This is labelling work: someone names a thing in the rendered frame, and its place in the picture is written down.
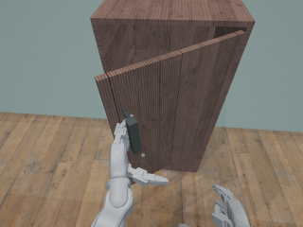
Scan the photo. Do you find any handle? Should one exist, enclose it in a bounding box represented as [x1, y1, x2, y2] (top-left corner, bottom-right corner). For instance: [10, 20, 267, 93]
[121, 107, 142, 155]

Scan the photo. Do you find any cupboard door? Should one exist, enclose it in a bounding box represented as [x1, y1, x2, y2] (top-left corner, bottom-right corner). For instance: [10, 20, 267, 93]
[94, 30, 246, 185]

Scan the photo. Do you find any robot left hand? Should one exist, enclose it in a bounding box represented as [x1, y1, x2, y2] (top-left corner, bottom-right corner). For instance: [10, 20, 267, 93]
[109, 114, 169, 187]

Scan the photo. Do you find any robot right hand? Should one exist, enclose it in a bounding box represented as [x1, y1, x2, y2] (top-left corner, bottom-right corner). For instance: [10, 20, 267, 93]
[212, 184, 250, 227]

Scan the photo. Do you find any left robot forearm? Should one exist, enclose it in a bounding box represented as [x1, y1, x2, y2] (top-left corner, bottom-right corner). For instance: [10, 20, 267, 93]
[90, 177, 134, 227]

